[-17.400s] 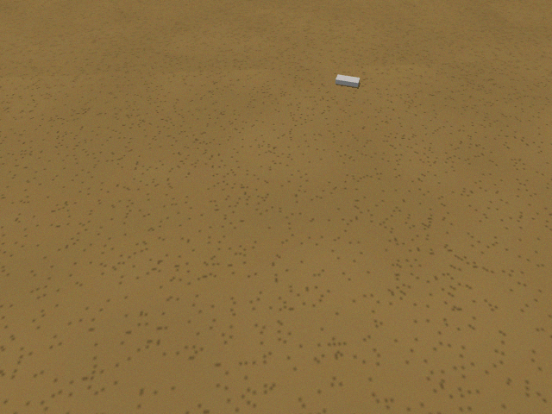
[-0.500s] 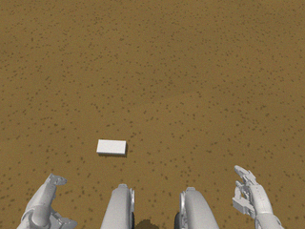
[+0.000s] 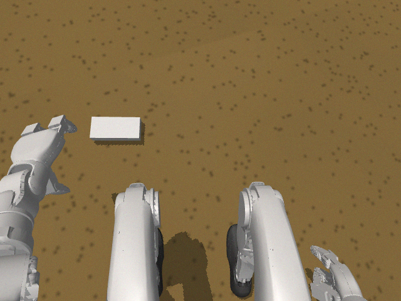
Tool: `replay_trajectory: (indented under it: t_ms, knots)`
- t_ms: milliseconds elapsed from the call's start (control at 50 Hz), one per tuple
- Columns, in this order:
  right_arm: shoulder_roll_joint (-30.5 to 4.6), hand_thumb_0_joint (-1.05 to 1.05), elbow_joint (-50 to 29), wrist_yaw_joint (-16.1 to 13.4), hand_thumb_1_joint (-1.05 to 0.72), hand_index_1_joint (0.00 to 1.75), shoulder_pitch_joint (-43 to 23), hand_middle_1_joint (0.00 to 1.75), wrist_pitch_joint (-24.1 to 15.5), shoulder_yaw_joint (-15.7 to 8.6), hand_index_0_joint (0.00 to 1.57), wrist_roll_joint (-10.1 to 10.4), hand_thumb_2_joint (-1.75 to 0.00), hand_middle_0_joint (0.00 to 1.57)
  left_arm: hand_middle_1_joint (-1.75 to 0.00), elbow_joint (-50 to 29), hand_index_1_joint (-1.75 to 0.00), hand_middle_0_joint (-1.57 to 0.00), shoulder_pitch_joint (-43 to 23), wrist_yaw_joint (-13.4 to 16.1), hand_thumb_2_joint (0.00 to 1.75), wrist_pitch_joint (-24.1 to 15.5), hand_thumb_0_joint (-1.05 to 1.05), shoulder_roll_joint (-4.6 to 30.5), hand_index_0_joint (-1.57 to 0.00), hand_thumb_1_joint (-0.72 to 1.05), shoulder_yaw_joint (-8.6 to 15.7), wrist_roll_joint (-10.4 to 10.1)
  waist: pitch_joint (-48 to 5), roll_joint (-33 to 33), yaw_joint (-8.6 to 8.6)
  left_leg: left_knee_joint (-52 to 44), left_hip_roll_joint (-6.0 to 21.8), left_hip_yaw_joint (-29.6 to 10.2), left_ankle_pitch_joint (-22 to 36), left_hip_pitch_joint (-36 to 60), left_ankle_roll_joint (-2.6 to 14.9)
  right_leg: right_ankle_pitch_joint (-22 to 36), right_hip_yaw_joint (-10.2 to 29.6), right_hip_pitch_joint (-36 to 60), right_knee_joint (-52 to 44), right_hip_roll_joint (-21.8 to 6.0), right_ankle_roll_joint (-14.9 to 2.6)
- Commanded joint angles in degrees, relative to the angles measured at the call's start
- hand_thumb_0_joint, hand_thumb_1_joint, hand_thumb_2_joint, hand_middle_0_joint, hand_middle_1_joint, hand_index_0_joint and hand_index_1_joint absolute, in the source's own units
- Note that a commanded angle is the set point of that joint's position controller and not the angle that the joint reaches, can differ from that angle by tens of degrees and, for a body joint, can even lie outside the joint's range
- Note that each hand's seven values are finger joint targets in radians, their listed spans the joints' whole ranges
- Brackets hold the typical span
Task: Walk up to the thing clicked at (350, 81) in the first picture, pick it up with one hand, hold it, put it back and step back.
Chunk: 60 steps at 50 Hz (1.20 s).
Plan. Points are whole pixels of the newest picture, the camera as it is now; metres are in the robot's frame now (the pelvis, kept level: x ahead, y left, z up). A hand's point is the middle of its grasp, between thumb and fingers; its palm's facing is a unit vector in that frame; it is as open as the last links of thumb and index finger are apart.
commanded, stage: rise first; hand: left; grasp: from above
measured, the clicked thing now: (116, 128) +0.53 +0.28 -0.41
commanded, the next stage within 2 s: none
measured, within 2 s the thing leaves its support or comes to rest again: neither
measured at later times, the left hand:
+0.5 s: hand (74, 145) +0.43 +0.33 -0.23, palm faces -0.49 -0.05 -0.87, open 14.3 cm
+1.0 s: hand (84, 137) +0.46 +0.33 -0.27, palm faces -0.47 -0.05 -0.88, open 14.2 cm
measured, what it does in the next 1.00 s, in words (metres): lowers itself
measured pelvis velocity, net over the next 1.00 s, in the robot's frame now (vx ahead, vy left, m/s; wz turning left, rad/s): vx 0.01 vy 0.01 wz -0.08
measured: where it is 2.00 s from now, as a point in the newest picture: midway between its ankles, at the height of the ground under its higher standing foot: (196, 273)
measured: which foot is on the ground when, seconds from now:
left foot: down 0.00-1.00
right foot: down 0.00-1.00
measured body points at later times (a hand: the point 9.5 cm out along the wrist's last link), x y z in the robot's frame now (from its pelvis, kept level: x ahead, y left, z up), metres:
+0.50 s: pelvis +0.00 +0.01 -0.08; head +0.23 +0.08 +0.31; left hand +0.45 +0.33 -0.18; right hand +0.06 -0.27 -0.19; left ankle +0.09 +0.14 -0.39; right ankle +0.09 -0.13 -0.39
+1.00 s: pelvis +0.01 +0.01 -0.10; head +0.26 +0.07 +0.26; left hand +0.48 +0.33 -0.22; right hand +0.06 -0.27 -0.21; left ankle +0.09 +0.14 -0.39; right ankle +0.09 -0.13 -0.39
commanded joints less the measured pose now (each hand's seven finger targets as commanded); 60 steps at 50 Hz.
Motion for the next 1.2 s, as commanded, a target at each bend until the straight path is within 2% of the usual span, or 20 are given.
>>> replay_trajectory:
  t_ms: [0,60,80,100,120,140,180,240,260,300,360,460,640,760,840,880,940,1040,1080,1180]
  knots:
    - [-11.8,0.00,-2.4,0.1,-0.86,0.30,9.2,0.30,0.2,-4.0,0.20,-0.7,-0.89,0.20,-1.02,-4.0,-1.03,-0.04,-15.2,4.9,1.07,-2.3,0.00,20.1,-0.03,-0.56,5.4,4.1,-38.0,9.1,0.18,-12.2,-2.5,3.7,4.5,25.2,2.53,4.9,-3.1,15.2,-12.1,2.3,-2.80]
    - [-12.3,0.00,-2.0,0.4,-0.87,0.30,9.5,0.30,1.6,-3.7,0.20,-1.2,-0.90,0.20,-1.00,-0.5,-1.01,-0.04,-18.8,6.6,1.07,-2.5,0.00,21.6,-0.03,-0.57,5.4,7.0,-37.3,10.9,-1.25,-11.2,-2.4,2.5,3.2,24.9,2.38,4.0,-4.1,10.9,-9.6,2.3,-3.02]
    - [-12.4,0.00,-1.7,0.5,-0.87,0.30,9.6,0.30,2.0,-3.6,0.20,-1.4,-0.90,0.20,-0.99,-1.6,-1.01,-0.05,-20.6,7.1,1.07,-2.7,0.00,21.4,-0.03,-0.58,4.9,7.4,-37.0,12.0,-1.28,-10.7,-2.4,2.4,4.3,25.3,2.20,5.0,-4.3,10.0,-8.6,2.3,-3.09]
    - [-12.3,0.00,-1.4,0.6,-0.88,0.30,9.7,0.30,2.5,-3.2,0.20,-1.7,-0.90,0.20,-0.99,2.9,-1.00,-0.05,-18.9,7.4,1.07,-2.4,0.00,21.2,-0.03,-0.57,4.5,8.5,-35.2,10.9,-1.75,-10.0,-2.5,2.5,3.2,23.2,2.40,4.2,-4.4,9.0,-8.3,2.4,-3.11]
    - [-12.7,0.00,-1.8,0.7,-0.87,0.30,9.5,0.30,2.7,-3.6,0.20,-1.8,-0.90,0.20,-0.98,-0.2,-0.99,-0.05,-22.3,7.9,1.07,-3.0,0.00,22.0,-0.03,-0.57,4.7,8.9,-36.0,11.6,-2.02,-9.6,-2.5,2.1,3.3,23.4,2.40,4.4,-4.7,7.8,-7.4,2.3,-3.11]
    - [-12.6,0.00,-1.1,0.8,-0.88,0.30,10.0,0.30,3.2,-3.2,0.20,-2.1,-0.90,0.20,-0.98,2.1,-0.99,-0.05,-21.6,8.3,1.06,-2.7,0.00,23.2,-0.04,-0.56,5.0,9.8,-36.6,12.4,-1.77,-8.7,-2.5,2.2,5.0,24.2,2.28,5.7,-4.5,8.0,-6.8,2.2,-3.18]
    - [-12.8,0.00,-1.0,1.1,-0.88,0.30,10.2,0.30,3.8,-3.0,0.20,-2.6,-0.90,0.20,-0.96,4.3,-0.98,-0.05,-23.5,8.9,1.07,-3.2,0.00,23.3,-0.03,-0.58,4.3,11.3,-34.9,12.0,-3.02,-7.1,-2.7,2.6,4.6,21.5,2.49,5.4,-4.6,7.0,-5.9,2.4,-3.23]
    - [-12.7,0.00,-0.5,1.3,-0.89,0.30,10.4,0.30,4.5,-2.6,0.20,-3.3,-0.90,0.20,-0.95,5.6,-0.97,-0.06,-26.7,9.5,1.06,-3.9,0.00,24.0,-0.04,-0.57,3.1,13.4,-34.6,12.7,-3.51,-4.9,-2.9,3.2,5.9,20.3,2.64,6.5,-4.5,6.2,-4.9,2.4,-3.23]
    - [-12.7,0.00,-0.3,1.4,-0.89,0.30,10.8,0.30,4.7,-2.2,0.20,-3.5,-0.90,0.20,-0.95,8.6,-0.96,-0.06,-25.6,9.7,1.05,-4.0,0.00,25.0,-0.04,-0.57,4.0,14.2,-33.5,11.5,-4.20,-4.6,-2.9,3.0,5.5,18.9,2.79,6.3,-4.8,6.0,-4.5,2.4,-3.09]
    - [-12.7,0.00,-0.1,1.7,-0.89,0.30,10.8,0.30,5.2,-1.7,0.20,-4.0,-0.90,0.20,-0.94,8.7,-0.96,-0.06,-27.1,10.3,1.04,-4.7,0.00,25.9,-0.05,-0.56,4.1,15.4,-34.1,12.8,-3.92,-3.7,-2.9,2.7,6.5,19.6,2.56,6.9,-5.1,5.1,-3.2,2.4,-3.18]
    - [-13.4,0.00,0.4,1.9,-0.89,0.30,10.7,0.30,5.6,-1.8,0.20,-4.7,-0.90,0.20,-0.95,8.7,-0.96,-0.06,-30.4,10.9,1.04,-5.9,0.00,24.8,-0.05,-0.56,2.0,17.2,-34.4,14.3,-5.29,-2.0,-2.8,2.5,7.4,20.2,2.39,7.7,-5.5,3.4,-1.9,2.5,-3.17]
    - [-12.8,0.00,1.1,2.4,-0.89,0.30,10.1,0.30,6.4,0.1,0.20,-6.0,-0.90,0.20,-0.95,12.0,-0.96,-0.06,-32.0,13.0,1.03,-7.3,0.00,28.4,-0.06,-0.54,3.5,20.1,-33.7,14.6,-5.80,0.3,-3.0,2.7,7.6,17.5,2.57,7.9,-6.1,3.1,-0.2,2.9,-2.98]
    - [-14.2,0.00,0.9,2.9,-0.90,0.30,8.8,0.30,5.7,1.1,0.20,-8.1,-0.90,0.20,-0.98,15.6,-0.98,-0.06,-37.3,17.2,1.02,-5.8,0.00,29.0,-0.05,-0.55,3.2,21.1,-32.6,16.8,-7.43,2.9,-2.9,2.8,6.5,15.9,2.64,7.6,-6.9,-0.4,1.9,3.2,-2.78]
    - [-14.3,0.00,1.4,3.0,-0.90,0.30,9.9,0.30,5.4,1.8,0.20,-8.8,-0.90,0.20,-0.98,17.4,-0.98,-0.06,-36.2,17.0,1.01,-3.7,0.00,29.9,-0.06,-0.55,3.3,20.7,-34.9,15.6,-8.21,5.1,-2.7,2.7,9.4,15.0,2.84,10.7,-7.1,2.1,3.1,3.4,-2.45]
    - [-14.5,0.00,0.8,3.2,-0.90,0.30,9.6,0.30,5.4,2.2,0.20,-8.7,-0.90,0.20,-0.99,17.3,-0.99,-0.06,-36.2,15.7,1.01,-3.5,0.00,30.9,-0.06,-0.55,3.2,19.9,-33.5,16.2,-8.02,5.3,-2.7,2.6,8.4,13.3,2.82,10.0,-7.1,2.0,3.6,3.5,-2.59]
    - [-14.5,0.00,1.4,3.3,-0.90,0.30,11.0,0.30,5.7,2.5,0.20,-9.0,-0.90,0.20,-0.99,18.8,-0.99,-0.06,-33.5,15.3,1.01,-3.3,0.00,31.4,-0.06,-0.55,3.9,19.9,-33.2,16.2,-8.16,5.8,-2.7,2.6,10.5,13.4,2.76,11.9,-7.3,3.3,4.0,3.5,-2.52]
    - [-14.7,0.00,0.9,3.5,-0.90,0.30,11.0,0.30,6.0,2.7,0.20,-9.0,-0.90,0.20,-0.98,16.3,-0.99,-0.06,-34.7,14.8,1.02,-3.8,0.00,31.5,-0.06,-0.56,4.1,19.3,-34.2,15.9,-8.48,6.8,-2.6,2.6,13.0,14.1,2.88,14.4,-7.1,4.5,3.9,3.6,-2.23]
    - [-15.0,0.00,0.5,3.7,-0.90,0.30,10.0,0.30,6.4,3.6,0.20,-9.4,-0.90,0.20,-0.98,18.2,-0.98,-0.06,-35.1,14.9,1.02,-5.0,0.00,32.1,-0.05,-0.56,3.8,19.5,-31.6,16.0,-9.07,7.4,-2.6,2.3,9.8,11.3,2.85,11.7,-7.4,3.2,4.2,3.9,-2.36]
    - [-15.1,0.00,0.5,3.7,-0.90,0.30,10.0,0.30,6.4,3.6,0.20,-9.4,-0.90,0.20,-0.99,17.8,-0.99,-0.06,-34.5,15.2,1.01,-5.4,0.00,33.5,-0.06,-0.55,4.7,19.7,-31.7,16.1,-8.41,7.5,-2.7,2.3,9.6,11.6,2.85,11.3,-7.3,3.4,4.3,3.9,-2.36]
    - [-15.7,0.00,0.4,3.9,-0.90,0.30,10.2,0.30,6.0,3.9,0.20,-9.6,-0.90,0.20,-1.00,18.2,-1.00,-0.05,-36.0,16.3,1.02,-5.7,0.00,32.5,-0.05,-0.55,4.0,20.0,-30.4,18.4,-9.67,6.6,-2.4,1.4,9.2,13.6,2.32,10.7,-8.4,0.5,5.2,3.9,-2.70]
